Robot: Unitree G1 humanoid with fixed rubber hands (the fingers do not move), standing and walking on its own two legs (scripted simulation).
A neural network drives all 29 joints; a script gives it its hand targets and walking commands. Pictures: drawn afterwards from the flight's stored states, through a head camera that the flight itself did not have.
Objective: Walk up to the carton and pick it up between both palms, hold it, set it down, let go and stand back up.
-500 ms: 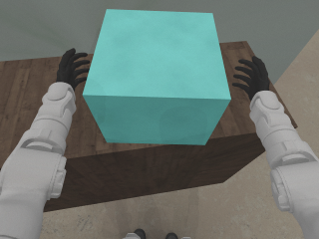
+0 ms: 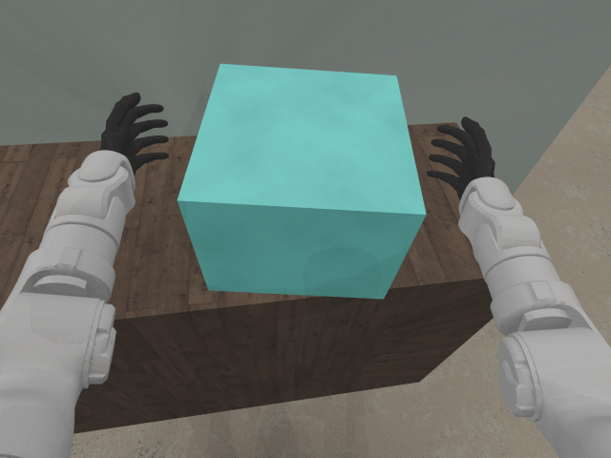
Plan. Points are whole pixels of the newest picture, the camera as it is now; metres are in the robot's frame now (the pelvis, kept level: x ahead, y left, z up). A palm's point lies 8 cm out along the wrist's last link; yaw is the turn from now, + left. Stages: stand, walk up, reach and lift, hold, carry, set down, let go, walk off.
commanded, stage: set down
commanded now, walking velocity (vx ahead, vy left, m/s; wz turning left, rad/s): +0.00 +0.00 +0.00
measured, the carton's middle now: (302, 182) +0.50 +0.01 +0.05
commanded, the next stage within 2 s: none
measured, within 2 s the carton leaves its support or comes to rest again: neither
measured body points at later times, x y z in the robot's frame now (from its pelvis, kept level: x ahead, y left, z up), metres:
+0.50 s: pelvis +0.01 +0.01 +0.01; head +0.04 +0.02 +0.46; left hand +0.42 +0.25 +0.11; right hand +0.38 -0.22 +0.10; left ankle +0.03 +0.11 -0.73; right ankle +0.01 -0.06 -0.73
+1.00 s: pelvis +0.01 +0.02 +0.01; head +0.01 +0.03 +0.46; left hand +0.34 +0.27 +0.08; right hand +0.32 -0.21 +0.07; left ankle +0.03 +0.11 -0.73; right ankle +0.01 -0.06 -0.73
